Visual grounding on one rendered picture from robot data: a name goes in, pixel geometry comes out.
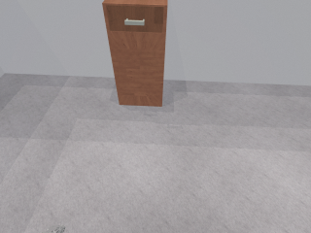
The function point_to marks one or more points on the cabinet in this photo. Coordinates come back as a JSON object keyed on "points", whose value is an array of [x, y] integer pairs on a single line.
{"points": [[138, 58]]}

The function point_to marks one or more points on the handle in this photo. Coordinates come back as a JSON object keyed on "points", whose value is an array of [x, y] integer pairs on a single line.
{"points": [[134, 22]]}

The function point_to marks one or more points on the drawer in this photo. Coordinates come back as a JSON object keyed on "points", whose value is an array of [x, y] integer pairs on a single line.
{"points": [[152, 16]]}

